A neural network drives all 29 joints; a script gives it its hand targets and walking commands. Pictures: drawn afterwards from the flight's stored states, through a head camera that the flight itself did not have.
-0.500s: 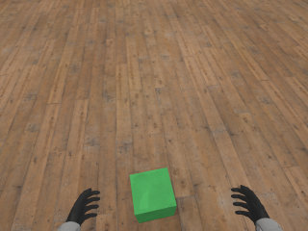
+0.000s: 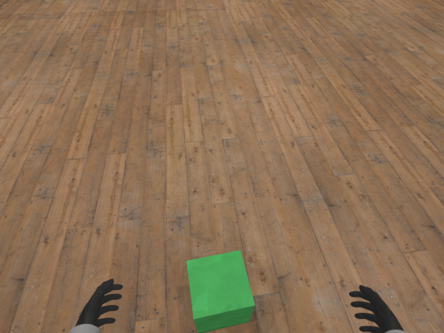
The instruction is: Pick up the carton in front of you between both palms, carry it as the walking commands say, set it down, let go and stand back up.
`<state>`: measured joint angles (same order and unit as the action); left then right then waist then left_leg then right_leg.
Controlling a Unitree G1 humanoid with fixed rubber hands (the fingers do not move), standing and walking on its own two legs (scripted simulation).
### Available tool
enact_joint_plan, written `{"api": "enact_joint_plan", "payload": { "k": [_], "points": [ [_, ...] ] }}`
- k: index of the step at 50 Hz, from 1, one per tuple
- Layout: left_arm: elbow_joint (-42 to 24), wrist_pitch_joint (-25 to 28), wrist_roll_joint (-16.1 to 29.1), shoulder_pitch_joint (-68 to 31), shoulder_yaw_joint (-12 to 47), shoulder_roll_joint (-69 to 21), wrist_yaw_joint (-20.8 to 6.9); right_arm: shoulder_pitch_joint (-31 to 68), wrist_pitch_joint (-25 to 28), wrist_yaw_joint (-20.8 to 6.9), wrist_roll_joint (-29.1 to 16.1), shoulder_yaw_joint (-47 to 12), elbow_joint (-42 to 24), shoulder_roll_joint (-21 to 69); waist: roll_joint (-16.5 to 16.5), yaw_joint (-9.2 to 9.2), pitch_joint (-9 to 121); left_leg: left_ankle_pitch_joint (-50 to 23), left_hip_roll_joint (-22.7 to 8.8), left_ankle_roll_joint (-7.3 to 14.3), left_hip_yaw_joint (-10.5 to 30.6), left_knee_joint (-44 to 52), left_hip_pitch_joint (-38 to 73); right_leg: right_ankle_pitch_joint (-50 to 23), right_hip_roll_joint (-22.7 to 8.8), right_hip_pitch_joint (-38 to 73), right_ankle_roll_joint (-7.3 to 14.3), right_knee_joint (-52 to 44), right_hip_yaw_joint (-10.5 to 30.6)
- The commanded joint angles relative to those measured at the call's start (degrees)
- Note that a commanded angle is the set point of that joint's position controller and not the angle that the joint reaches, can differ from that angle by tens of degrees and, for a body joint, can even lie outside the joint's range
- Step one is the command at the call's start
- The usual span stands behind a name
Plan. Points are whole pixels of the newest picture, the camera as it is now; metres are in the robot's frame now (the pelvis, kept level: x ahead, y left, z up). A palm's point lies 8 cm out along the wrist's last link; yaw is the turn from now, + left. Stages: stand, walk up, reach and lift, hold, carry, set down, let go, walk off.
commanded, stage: stand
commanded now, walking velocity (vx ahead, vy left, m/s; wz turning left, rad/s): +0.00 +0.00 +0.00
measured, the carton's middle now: (219, 292) +0.37 +0.04 -0.65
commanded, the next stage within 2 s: none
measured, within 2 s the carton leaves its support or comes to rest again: neither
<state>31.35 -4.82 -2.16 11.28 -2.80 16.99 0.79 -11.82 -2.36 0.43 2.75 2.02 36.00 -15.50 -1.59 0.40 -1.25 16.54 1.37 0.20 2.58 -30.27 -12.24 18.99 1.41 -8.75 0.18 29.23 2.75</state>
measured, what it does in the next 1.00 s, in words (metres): stands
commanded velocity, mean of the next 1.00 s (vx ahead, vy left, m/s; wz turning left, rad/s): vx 0.00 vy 0.00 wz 0.00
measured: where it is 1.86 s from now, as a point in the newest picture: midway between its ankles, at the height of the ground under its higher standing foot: outside the picture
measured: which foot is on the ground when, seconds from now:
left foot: down 0.00-1.00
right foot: down 0.00-1.00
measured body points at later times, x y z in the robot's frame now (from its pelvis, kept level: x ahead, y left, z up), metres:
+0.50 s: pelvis +0.01 +0.01 +0.00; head +0.01 +0.03 +0.45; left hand +0.15 +0.30 -0.11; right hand +0.13 -0.28 -0.09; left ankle +0.00 +0.12 -0.74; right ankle -0.03 -0.12 -0.73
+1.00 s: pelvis +0.00 +0.01 +0.01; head -0.01 +0.02 +0.46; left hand +0.11 +0.31 -0.11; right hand +0.10 -0.30 -0.09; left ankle +0.00 +0.12 -0.74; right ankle -0.03 -0.12 -0.74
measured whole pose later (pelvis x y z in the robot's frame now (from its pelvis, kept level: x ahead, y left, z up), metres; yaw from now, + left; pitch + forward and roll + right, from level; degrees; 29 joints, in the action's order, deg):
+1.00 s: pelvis +0.00 +0.01 +0.01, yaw -1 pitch -2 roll +0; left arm 53.6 0.4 -1.4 9.7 -0.5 21.4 1.2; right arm -7.8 0.2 0.8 1.4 1.0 55.5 -20.9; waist -1.4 -0.1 -1.2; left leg 12.3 1.5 1.1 1.2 -22.6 -7.9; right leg 14.3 0.4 -4.7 -0.9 21.3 3.7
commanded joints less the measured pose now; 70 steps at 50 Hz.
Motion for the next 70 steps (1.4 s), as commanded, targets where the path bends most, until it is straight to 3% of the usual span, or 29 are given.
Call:
{"api": "enact_joint_plan", "payload": {
  "k": [1,8,20,50,70],
  "points": [
    [-1.2,3.2,-0.1,-2.5,-1.8,7.0,0.0,3.6,2.2,0.4,0.0,2.7,-1.9,-9.0,2.7,0.09,2.8,-8.3,-4.6,0.1,3.4,5.7,-1.2,-7.9,-3.2,-1.3,-0.7,-4.4,2.5],
    [3.9,4.7,-0.1,-2.1,-1.4,9.1,0.5,2.9,2.7,0.9,-0.2,2.8,2.1,-11.0,3.3,-0.66,4.7,-16.7,-5.5,0.5,3.8,5.1,2.4,-14.7,-4.2,-0.4,-0.7,-4.3,3.1],
    [10.2,5.3,0.2,-1.9,-0.4,10.7,0.9,3.8,3.0,1.2,-0.7,2.1,7.5,-13.0,1.9,-0.55,3.9,-20.8,-6.0,0.7,4.2,6.1,4.6,-17.7,-5.1,0.5,-0.5,-5.3,3.5],
    [19.9,5.8,0.8,-3.4,0.5,13.2,0.6,6.4,3.2,0.6,-1.4,0.8,17.2,-15.2,1.4,-0.63,0.9,-12.7,-6.8,1.0,4.9,11.5,5.6,-13.1,-6.6,1.2,0.1,-11.3,5.2],
    [23.3,5.9,1.0,-4.2,0.7,14.2,0.3,6.9,3.3,0.5,-1.7,0.5,20.3,-16.0,1.4,-0.66,0.8,-12.3,-7.2,1.1,5.1,12.5,5.9,-13.3,-7.0,1.8,0.4,-12.6,5.5]
  ]
}}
